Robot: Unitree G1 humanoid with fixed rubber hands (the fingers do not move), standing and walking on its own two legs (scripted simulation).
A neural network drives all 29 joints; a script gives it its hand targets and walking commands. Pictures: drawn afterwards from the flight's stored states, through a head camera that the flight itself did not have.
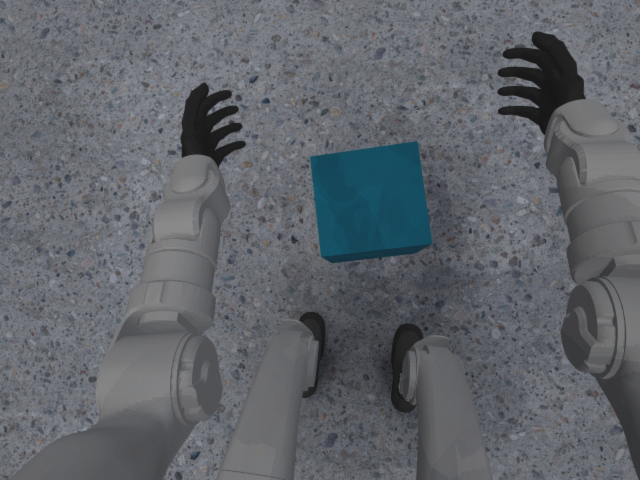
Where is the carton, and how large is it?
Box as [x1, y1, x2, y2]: [310, 141, 431, 262]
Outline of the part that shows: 417,141 310,157 320,251 322,257 331,262 414,253 431,243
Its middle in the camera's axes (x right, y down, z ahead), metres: +0.11 -0.07 +0.86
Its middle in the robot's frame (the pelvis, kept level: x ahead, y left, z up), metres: +0.49 +0.02 -0.52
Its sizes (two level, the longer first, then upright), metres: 0.210 0.200 0.250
